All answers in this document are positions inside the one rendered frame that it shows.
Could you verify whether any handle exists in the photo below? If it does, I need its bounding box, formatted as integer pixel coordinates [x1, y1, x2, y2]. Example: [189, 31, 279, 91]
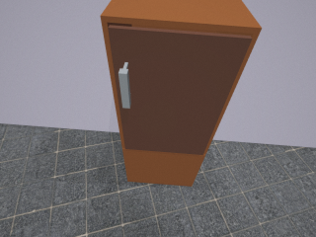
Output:
[118, 62, 131, 109]

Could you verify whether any cupboard door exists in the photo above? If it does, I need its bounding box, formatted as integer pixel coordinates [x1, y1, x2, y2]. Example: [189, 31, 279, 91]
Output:
[108, 25, 252, 155]

